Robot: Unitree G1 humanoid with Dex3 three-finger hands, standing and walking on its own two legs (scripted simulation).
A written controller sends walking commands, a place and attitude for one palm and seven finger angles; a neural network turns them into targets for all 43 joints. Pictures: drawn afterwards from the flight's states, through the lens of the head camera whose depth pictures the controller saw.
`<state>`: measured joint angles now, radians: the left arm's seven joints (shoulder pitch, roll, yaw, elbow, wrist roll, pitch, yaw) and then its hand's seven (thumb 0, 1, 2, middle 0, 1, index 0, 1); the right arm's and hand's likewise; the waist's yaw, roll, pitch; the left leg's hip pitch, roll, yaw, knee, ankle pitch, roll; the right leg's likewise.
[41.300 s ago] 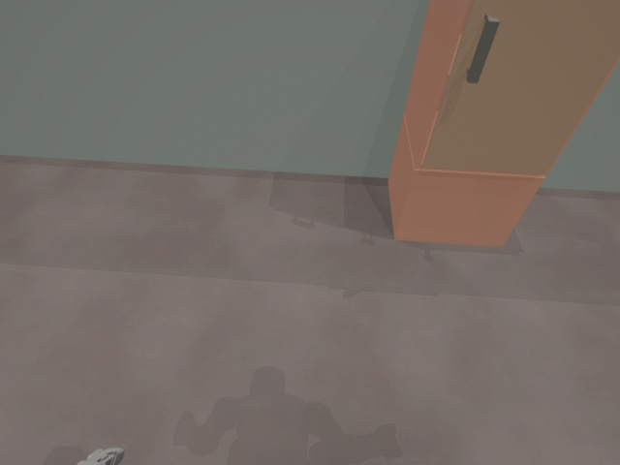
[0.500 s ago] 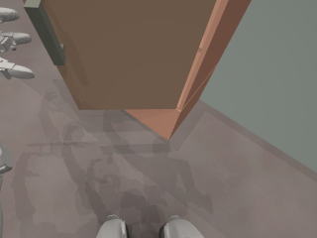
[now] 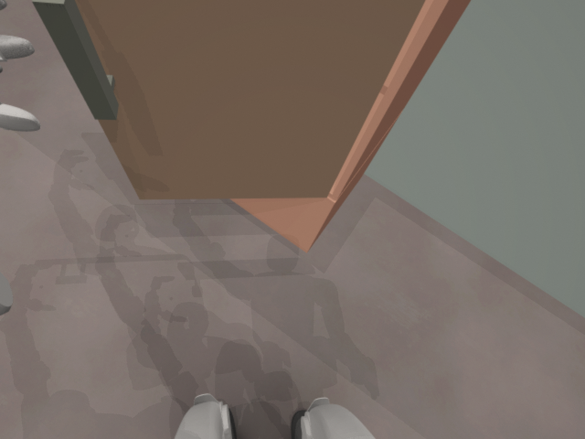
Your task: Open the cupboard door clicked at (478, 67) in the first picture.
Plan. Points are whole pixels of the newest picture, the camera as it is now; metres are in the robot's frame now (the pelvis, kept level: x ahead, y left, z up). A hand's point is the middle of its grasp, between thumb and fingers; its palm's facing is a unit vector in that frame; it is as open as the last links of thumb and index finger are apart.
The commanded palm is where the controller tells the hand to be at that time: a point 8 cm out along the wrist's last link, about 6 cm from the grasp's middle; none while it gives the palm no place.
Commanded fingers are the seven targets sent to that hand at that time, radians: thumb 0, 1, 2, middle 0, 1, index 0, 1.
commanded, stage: move the hooked fingers beside the handle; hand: left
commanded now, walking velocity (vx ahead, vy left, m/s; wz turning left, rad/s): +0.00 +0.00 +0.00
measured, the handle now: (86, 49) +0.56 +0.20 +0.12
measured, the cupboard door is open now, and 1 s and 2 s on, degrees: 40 40 39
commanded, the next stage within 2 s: slide the fingers in behind the handle in 0.80 s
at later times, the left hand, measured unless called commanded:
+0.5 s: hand (14, 76) +0.50 +0.26 +0.13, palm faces +0.01 -1.00 +0.01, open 14.0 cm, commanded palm +0.50 +0.30 +0.12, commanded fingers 0.00 -0.50 0.30 -0.30 -1.20 -0.30 -1.20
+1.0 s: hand (13, 73) +0.52 +0.26 +0.13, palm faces +0.00 -1.00 +0.00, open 14.0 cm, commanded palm +0.51 +0.30 +0.11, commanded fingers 0.00 -0.50 0.30 -0.30 -1.20 -0.30 -1.20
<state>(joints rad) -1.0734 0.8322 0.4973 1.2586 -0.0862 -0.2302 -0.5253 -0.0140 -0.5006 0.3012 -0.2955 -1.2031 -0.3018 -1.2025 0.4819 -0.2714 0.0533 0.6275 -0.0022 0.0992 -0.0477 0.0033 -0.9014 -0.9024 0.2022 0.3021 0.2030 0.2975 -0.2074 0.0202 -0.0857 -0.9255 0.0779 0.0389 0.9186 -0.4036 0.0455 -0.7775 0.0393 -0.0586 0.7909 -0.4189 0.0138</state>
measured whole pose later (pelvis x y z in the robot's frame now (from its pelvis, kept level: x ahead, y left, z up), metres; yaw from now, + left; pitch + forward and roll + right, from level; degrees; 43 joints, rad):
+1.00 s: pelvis -0.02 -0.02 -0.01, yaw +0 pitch +23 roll -5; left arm -1.13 0.88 0.48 1.35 -0.06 -0.24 -0.49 -0.01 -0.50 0.30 -0.30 -1.20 -0.30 -1.20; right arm 0.47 -0.29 0.07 0.62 0.01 0.08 -0.07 0.00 -0.90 -0.90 0.20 0.30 0.20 0.30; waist -0.24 0.03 -0.07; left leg -0.97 0.09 0.02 0.95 -0.39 0.03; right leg -0.82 0.06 -0.07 0.84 -0.42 -0.01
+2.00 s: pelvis -0.02 -0.02 +0.00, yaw +1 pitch +20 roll -4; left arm -1.08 0.65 0.42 1.28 -0.08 -0.28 -0.31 -0.01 -0.50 0.30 -0.30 -1.20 -0.30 -1.21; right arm 0.46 -0.28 0.04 0.65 0.00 0.06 -0.02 0.00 -0.90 -0.90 0.20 0.30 0.20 0.30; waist -0.22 0.04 -0.09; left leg -0.90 0.08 0.02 0.93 -0.38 0.02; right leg -0.77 0.04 -0.06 0.84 -0.43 -0.01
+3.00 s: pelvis -0.01 -0.02 +0.00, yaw +1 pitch +20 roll -4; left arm -1.02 0.61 0.42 1.24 -0.09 -0.30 -0.32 -0.01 0.15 0.58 -0.35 -1.27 -0.35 -1.27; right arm 0.45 -0.28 0.03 0.65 0.00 0.07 -0.01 0.00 -0.90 -0.90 0.20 0.30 0.20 0.30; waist -0.20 0.04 -0.10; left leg -0.87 0.07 0.03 0.91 -0.39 0.02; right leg -0.74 0.04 -0.05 0.83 -0.43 -0.01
